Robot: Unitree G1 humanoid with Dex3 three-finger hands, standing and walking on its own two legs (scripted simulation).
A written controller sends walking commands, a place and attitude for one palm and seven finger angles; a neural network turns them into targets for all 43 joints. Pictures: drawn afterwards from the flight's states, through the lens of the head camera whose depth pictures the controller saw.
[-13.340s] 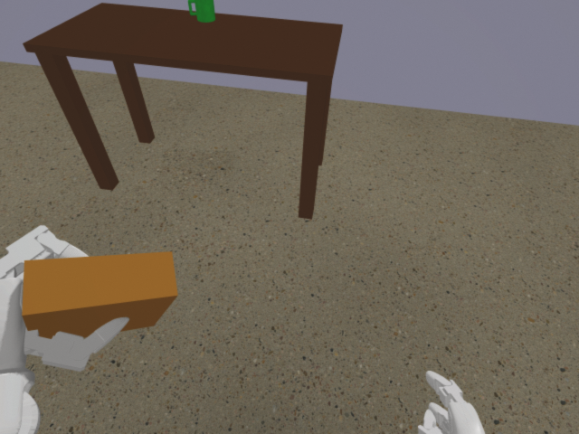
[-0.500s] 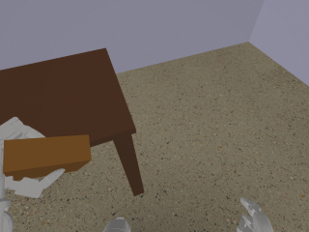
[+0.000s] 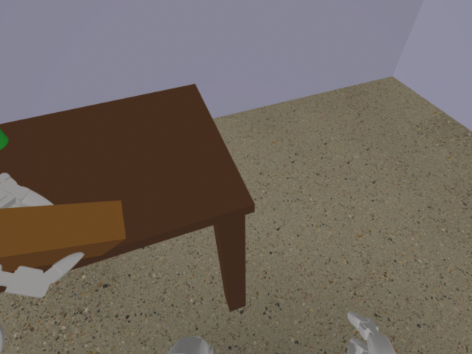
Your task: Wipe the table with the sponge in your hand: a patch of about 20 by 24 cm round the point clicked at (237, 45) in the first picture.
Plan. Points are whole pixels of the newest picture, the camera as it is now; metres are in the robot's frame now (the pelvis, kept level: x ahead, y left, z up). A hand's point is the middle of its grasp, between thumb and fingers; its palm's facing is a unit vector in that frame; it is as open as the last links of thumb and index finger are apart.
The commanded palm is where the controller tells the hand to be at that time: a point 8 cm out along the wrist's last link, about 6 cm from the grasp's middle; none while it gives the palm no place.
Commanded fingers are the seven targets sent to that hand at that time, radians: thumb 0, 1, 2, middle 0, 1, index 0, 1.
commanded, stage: shuffle to correct the standing spot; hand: left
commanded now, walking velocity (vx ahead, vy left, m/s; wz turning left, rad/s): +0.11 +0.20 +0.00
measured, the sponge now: (76, 235) +0.22 +0.22 +0.16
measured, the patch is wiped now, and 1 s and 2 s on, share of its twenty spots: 0.00 0.00 0.00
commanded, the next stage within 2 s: come to a stop and stand still in 1.58 s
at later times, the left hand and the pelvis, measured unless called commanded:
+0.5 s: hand out of the picture +0.20 +0.36 +0.19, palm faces +0.45 -0.77 -0.44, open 9.1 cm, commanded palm +0.16 +0.39 +0.18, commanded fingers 0.00 0.10 1.30 -1.20 -1.60 -1.20 -1.60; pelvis -0.01 +0.11 -0.01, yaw -1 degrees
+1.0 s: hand out of the picture +0.21 +0.44 +0.18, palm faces +0.40 -0.80 -0.44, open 9.1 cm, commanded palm +0.17 +0.47 +0.18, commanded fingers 0.00 0.10 1.30 -1.20 -1.60 -1.20 -1.60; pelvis +0.00 +0.19 -0.01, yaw -1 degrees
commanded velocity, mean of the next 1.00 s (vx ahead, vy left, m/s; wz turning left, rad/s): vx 0.16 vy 0.08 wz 0.00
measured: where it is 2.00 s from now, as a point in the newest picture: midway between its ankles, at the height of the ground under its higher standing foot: outside the picture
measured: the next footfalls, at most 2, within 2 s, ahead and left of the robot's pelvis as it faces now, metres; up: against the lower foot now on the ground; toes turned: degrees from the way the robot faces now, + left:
left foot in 0.14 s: +0.09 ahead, +0.21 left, +0.00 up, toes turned +4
right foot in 0.40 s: +0.02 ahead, +0.03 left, +0.00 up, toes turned -8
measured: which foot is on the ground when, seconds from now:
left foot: up 0.00-0.12, down 0.14-0.42, up 0.44-0.70, down 0.72-1.00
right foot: down 0.00-0.16, up 0.18-0.38, down 0.40-0.74, up 0.76-1.00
